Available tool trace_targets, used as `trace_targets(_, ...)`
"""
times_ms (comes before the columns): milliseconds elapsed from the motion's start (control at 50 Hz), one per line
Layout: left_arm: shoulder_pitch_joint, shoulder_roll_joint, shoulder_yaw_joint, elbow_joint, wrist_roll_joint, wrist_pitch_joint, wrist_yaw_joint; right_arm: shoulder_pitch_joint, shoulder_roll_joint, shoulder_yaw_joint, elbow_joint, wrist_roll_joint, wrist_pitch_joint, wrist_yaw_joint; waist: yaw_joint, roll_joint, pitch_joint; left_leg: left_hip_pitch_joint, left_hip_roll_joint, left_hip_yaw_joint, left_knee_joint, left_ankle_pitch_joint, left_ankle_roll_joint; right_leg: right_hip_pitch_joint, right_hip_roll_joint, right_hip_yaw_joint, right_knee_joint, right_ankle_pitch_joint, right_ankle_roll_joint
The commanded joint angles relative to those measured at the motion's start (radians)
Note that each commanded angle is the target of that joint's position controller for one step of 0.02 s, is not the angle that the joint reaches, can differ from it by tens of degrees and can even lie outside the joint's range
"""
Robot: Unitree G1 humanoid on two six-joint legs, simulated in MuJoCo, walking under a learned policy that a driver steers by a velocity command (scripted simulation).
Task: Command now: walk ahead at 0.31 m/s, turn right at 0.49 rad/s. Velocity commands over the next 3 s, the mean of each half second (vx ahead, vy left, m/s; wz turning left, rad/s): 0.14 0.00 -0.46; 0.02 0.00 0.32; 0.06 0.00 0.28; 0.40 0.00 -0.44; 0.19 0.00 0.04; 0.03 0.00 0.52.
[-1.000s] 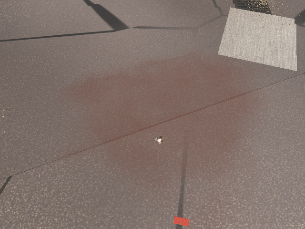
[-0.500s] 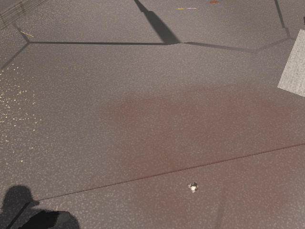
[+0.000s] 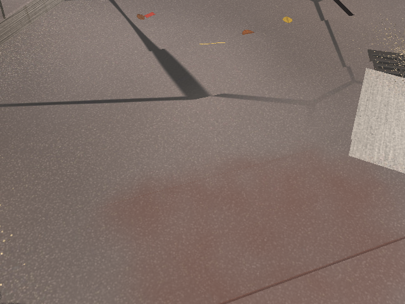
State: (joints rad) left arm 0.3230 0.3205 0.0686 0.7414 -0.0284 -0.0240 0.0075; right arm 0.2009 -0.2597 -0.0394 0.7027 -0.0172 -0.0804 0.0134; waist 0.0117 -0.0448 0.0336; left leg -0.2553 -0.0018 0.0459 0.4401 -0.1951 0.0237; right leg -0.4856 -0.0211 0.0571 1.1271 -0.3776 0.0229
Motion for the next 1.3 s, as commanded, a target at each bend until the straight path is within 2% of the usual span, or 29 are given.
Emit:
trace_targets(20,0.011,0.043,0.019,-0.085,0.010,0.014,0.002,-0.040,-0.124,-0.040,-0.042,0.000,-0.019,-0.008,0.009,0.168,-0.027,0.125,0.258,-0.140,-0.186,0.566,0.165,-0.141,-0.056,0.012,-0.036,0.064,0.031)
trace_targets(80,-0.057,0.005,0.002,-0.122,0.016,0.020,-0.013,-0.048,-0.163,-0.055,-0.018,0.009,-0.003,-0.027,-0.005,0.146,-0.041,0.121,0.250,-0.035,-0.192,0.597,0.169,-0.093,-0.062,-0.022,-0.230,0.208,0.034)
trace_targets(140,-0.124,0.013,0.002,-0.152,0.016,0.021,-0.040,-0.042,-0.189,-0.062,0.002,0.021,0.016,-0.037,-0.026,0.135,-0.059,0.133,0.251,0.029,-0.172,0.574,0.157,-0.013,-0.048,-0.052,-0.387,0.319,0.009)
trace_targets(220,-0.167,0.064,0.024,-0.200,0.019,0.035,-0.061,-0.040,-0.228,-0.078,0.018,0.055,0.031,-0.034,-0.020,0.131,-0.064,0.190,0.286,0.042,-0.053,0.557,0.128,0.033,-0.025,-0.076,-0.495,0.231,-0.046)
trace_targets(260,-0.077,0.105,0.050,-0.188,0.024,0.037,-0.054,-0.043,-0.217,-0.078,0.020,0.064,0.038,-0.034,0.036,0.095,-0.114,0.163,0.235,0.090,0.154,0.591,0.079,0.202,0.036,-0.114,-0.624,0.300,-0.097)
trace_targets(280,0.001,0.180,0.077,-0.178,0.025,0.037,-0.034,0.020,-0.188,-0.069,0.025,0.042,0.036,-0.031,0.058,-0.021,-0.174,0.047,0.159,0.125,0.368,0.423,0.012,0.394,-0.007,-0.018,-0.671,0.646,-0.150)
trace_targets(300,-0.001,0.285,0.089,-0.204,0.031,0.041,-0.010,0.086,-0.102,-0.037,-0.007,-0.024,0.034,-0.022,-0.008,-0.296,-0.242,-0.295,0.010,0.129,0.727,-0.443,-0.075,0.653,-0.278,0.349,-0.604,1.127,-0.325)
trace_targets(320,-0.009,0.240,0.070,-0.236,0.043,0.030,-0.020,0.086,-0.149,-0.034,-0.006,-0.009,0.035,-0.012,0.037,-0.213,-0.426,-0.369,-0.043,-0.099,0.889,-0.533,-0.083,0.688,-0.379,0.581,-0.698,0.855,-0.461)
trace_targets(340,-0.053,0.188,0.057,-0.240,0.035,0.021,-0.029,0.003,-0.201,-0.049,-0.013,0.025,0.044,-0.010,0.055,-0.086,-0.335,-0.411,-0.004,-0.134,0.906,-0.445,-0.073,0.613,-0.323,0.484,-0.737,0.717,-0.412)
trace_targets(380,-0.139,0.123,0.036,-0.230,0.011,0.021,-0.021,-0.029,-0.181,-0.046,-0.006,0.019,0.064,-0.029,0.009,0.012,-0.197,-0.409,0.056,-0.128,0.786,-0.322,-0.072,0.446,-0.241,0.337,-0.755,0.553,-0.305)
trace_targets(440,-0.213,0.086,0.016,-0.224,0.045,0.024,-0.010,0.030,-0.147,-0.037,0.026,0.019,0.089,-0.035,-0.043,-0.043,-0.187,-0.205,0.055,-0.086,0.630,-0.247,-0.097,0.255,-0.176,0.201,-0.780,0.594,-0.277)
trace_targets(500,-0.220,0.043,0.000,-0.184,0.055,0.016,-0.005,0.034,-0.085,-0.011,0.042,0.017,0.097,-0.036,-0.029,-0.065,-0.195,-0.066,0.074,-0.080,0.412,-0.179,-0.104,0.201,-0.153,0.124,-0.793,0.492,-0.260)
trace_targets(560,-0.220,0.068,0.002,-0.147,0.064,0.019,-0.006,0.006,-0.116,-0.017,0.035,0.023,0.104,-0.030,-0.010,-0.088,-0.141,-0.001,0.061,-0.060,0.294,-0.110,-0.086,0.157,-0.167,0.137,-0.825,0.200,-0.250)
trace_targets(620,-0.226,0.087,0.007,-0.128,0.046,0.029,0.002,0.002,-0.142,-0.026,0.021,0.012,0.103,-0.026,-0.025,-0.068,-0.073,0.022,0.036,-0.029,0.147,-0.037,-0.036,0.139,-0.153,0.138,-0.803,0.002,-0.188)
trace_targets(640,-0.202,0.081,0.008,-0.115,0.042,0.030,0.007,-0.006,-0.158,-0.027,0.006,0.004,0.101,-0.026,-0.021,-0.035,-0.050,0.008,0.063,-0.073,0.091,0.044,-0.009,0.145,-0.134,0.124,-0.769,-0.016,-0.146)
trace_targets(660,-0.165,0.073,0.009,-0.115,0.051,0.029,0.012,-0.024,-0.209,-0.037,-0.012,0.004,0.099,-0.029,0.019,0.074,-0.036,-0.024,0.132,-0.172,0.048,0.155,0.032,0.146,-0.066,0.060,-0.686,-0.041,-0.095)
trace_targets(680,-0.169,0.045,0.007,-0.121,0.055,0.028,0.018,-0.031,-0.236,-0.051,-0.001,0.017,0.101,-0.031,0.032,0.211,-0.023,-0.103,0.162,-0.262,-0.025,0.022,0.092,0.169,0.028,-0.069,-0.608,-0.007,-0.041)
trace_targets(760,-0.244,0.020,0.018,-0.139,0.044,0.033,0.027,-0.042,-0.209,-0.054,-0.029,0.014,0.082,-0.040,-0.016,0.295,-0.027,-0.030,0.233,-0.444,-0.092,0.120,0.161,0.109,0.082,-0.050,-0.435,0.007,-0.030)
trace_targets(820,-0.239,0.003,0.018,-0.141,0.031,0.018,0.013,-0.022,-0.215,-0.066,-0.032,0.034,0.081,-0.045,-0.025,0.241,-0.096,0.114,0.232,-0.477,-0.022,0.343,0.180,0.063,0.071,-0.008,-0.453,-0.088,-0.032)
trace_targets(880,-0.150,0.014,0.028,-0.105,0.021,0.006,0.000,-0.079,-0.205,-0.071,-0.060,0.056,0.116,-0.056,0.015,0.205,-0.149,0.063,0.159,-0.440,0.041,0.297,0.118,0.268,0.056,-0.024,-0.717,0.181,-0.034)
trace_targets(900,-0.119,0.061,0.042,-0.101,0.030,0.011,0.001,-0.072,-0.172,-0.063,-0.074,0.049,0.122,-0.055,0.009,0.124,-0.165,-0.045,0.107,-0.392,0.119,0.145,0.072,0.385,-0.041,0.042,-0.748,0.274,-0.065)
trace_targets(920,-0.146,0.144,0.061,-0.104,0.046,0.023,0.002,-0.040,-0.134,-0.055,-0.090,0.045,0.122,-0.052,-0.036,-0.144,-0.111,-0.242,-0.037,-0.217,0.267,-0.131,0.002,0.425,-0.195,0.231,-0.789,0.409,-0.167)
trace_targets(940,-0.149,0.122,0.055,-0.123,0.064,0.019,0.001,-0.018,-0.175,-0.068,-0.084,0.030,0.115,-0.050,-0.012,-0.221,-0.113,-0.311,-0.044,-0.158,0.491,-0.429,-0.046,0.419,-0.359,0.370,-0.820,0.554,-0.296)
trace_targets(960,-0.155,0.086,0.039,-0.132,0.062,0.012,0.005,-0.008,-0.225,-0.090,-0.071,0.030,0.112,-0.044,-0.013,-0.124,-0.102,-0.336,-0.020,-0.190,0.670,-0.438,-0.067,0.406,-0.377,0.351,-0.817,0.607,-0.335)
trace_targets(1000,-0.231,0.075,0.036,-0.139,0.041,0.005,0.014,0.020,-0.201,-0.095,-0.042,0.039,0.127,-0.044,-0.050,-0.040,-0.059,-0.369,0.003,-0.189,0.736,-0.329,-0.094,0.393,-0.288,0.194,-0.796,0.564,-0.266)
trace_targets(1120,-0.179,0.115,0.049,-0.110,0.039,0.030,0.035,-0.094,-0.116,-0.057,-0.114,0.044,0.135,-0.019,0.023,-0.097,-0.094,-0.292,0.041,-0.071,0.488,-0.221,-0.134,0.459,-0.252,0.011,-0.792,0.607,-0.261)
trace_targets(1240,-0.195,0.161,0.063,-0.091,0.004,0.036,0.013,-0.051,-0.136,-0.065,-0.136,0.038,0.149,0.006,-0.006,-0.118,-0.106,-0.059,0.015,0.015,0.146,-0.112,-0.056,0.388,-0.281,-0.043,-0.720,0.554,-0.216)
trace_targets(1280,-0.137,0.094,0.036,-0.049,0.002,0.030,0.003,0.027,-0.161,-0.073,-0.110,0.025,0.144,-0.007,-0.032,-0.012,-0.127,0.195,0.019,-0.050,-0.083,0.157,0.011,0.239,-0.210,-0.111,-0.587,0.379,-0.105)
trace_targets(1300,-0.125,-0.001,-0.004,-0.071,0.064,0.021,-0.011,0.052,-0.246,-0.081,-0.126,0.013,0.139,-0.026,-0.001,0.287,-0.184,0.380,0.289,-0.365,-0.068,0.583,0.094,0.024,-0.105,-0.194,-0.343,-0.087,0.002)
